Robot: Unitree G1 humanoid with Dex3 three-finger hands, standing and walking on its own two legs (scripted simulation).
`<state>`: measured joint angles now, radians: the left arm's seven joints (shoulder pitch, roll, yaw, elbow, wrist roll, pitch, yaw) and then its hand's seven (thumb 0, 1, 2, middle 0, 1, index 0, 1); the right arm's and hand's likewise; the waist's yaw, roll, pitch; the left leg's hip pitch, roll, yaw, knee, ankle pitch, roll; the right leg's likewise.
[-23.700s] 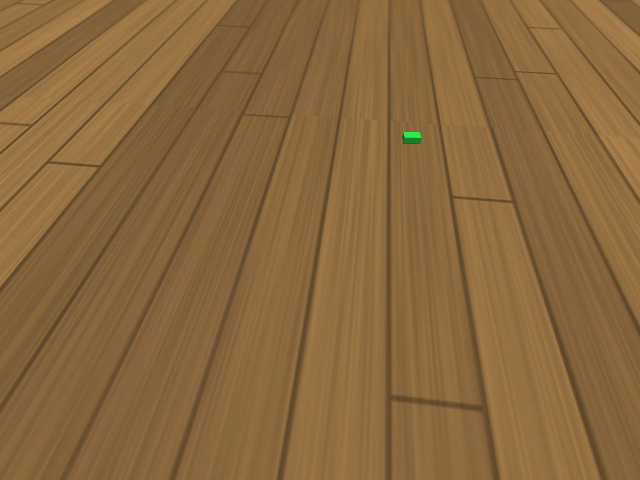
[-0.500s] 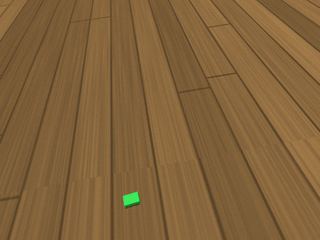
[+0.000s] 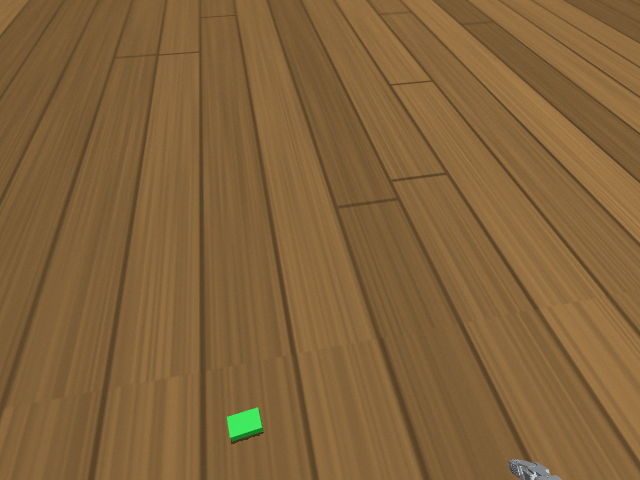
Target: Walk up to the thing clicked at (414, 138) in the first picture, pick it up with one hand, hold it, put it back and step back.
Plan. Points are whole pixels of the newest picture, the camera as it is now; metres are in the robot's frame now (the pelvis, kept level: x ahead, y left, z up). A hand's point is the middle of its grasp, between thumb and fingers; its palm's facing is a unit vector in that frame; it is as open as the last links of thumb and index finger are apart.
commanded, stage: walk up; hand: left
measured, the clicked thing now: (245, 424) +0.42 +0.22 -0.75
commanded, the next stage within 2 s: stand in 0.34 s
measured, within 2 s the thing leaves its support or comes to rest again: neither
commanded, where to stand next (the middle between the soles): +0.04 +0.01 m, yaw -4 degrees
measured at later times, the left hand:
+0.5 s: hand out of the picture +0.08 +0.24 -0.14, palm faces -0.06 -0.94 -0.34, open 7.4 cm
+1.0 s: hand out of the picture +0.05 +0.24 -0.14, palm faces -0.02 -0.94 -0.35, open 7.4 cm
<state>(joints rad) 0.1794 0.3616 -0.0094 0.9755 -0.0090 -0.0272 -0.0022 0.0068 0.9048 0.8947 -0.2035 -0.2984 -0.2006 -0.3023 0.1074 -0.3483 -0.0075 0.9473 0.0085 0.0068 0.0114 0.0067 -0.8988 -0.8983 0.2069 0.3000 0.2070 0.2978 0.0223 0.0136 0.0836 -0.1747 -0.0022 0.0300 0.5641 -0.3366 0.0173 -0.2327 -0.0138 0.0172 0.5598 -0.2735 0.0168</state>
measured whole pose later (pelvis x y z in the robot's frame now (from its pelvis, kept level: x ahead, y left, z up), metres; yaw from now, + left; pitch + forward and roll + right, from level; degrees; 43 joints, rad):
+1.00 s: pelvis -0.01 -0.01 +0.02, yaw +0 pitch -2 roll +0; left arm 0.14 0.35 -0.02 1.14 0.01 -0.02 -0.01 0.01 0.91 0.89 -0.20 -0.30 -0.20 -0.30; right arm 0.11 -0.35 -0.01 1.15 -0.01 -0.01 0.02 0.01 -0.90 -0.90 0.21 0.30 0.21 0.30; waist 0.00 0.01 0.04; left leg -0.09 0.01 0.02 0.32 -0.19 0.00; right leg -0.14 -0.01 0.01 0.32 -0.14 0.00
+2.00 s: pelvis -0.14 +0.02 +0.00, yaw -2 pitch -1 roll -1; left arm 0.11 0.40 0.06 0.86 0.02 0.08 0.01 0.01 0.91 0.89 -0.20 -0.30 -0.20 -0.30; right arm 0.17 -0.35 -0.05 0.90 -0.03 0.03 -0.02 0.01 -0.90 -0.90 0.21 0.30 0.21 0.30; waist -0.01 -0.03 0.21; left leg -0.31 0.02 0.01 0.62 -0.30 0.02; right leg -0.41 0.10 0.14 1.10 -0.52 0.03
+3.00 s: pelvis -0.34 -0.02 +0.00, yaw +0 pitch -3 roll +1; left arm 0.22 0.36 0.04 0.96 0.02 -0.01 -0.02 0.01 0.90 0.89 -0.20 -0.30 -0.20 -0.30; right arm 0.22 -0.37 -0.05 0.98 -0.03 0.00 0.01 0.01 -0.90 -0.90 0.20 0.30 0.20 0.30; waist 0.03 0.00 0.06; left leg -0.22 -0.03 -0.04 0.55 -0.27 0.00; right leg -0.21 -0.02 0.04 0.60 -0.33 0.01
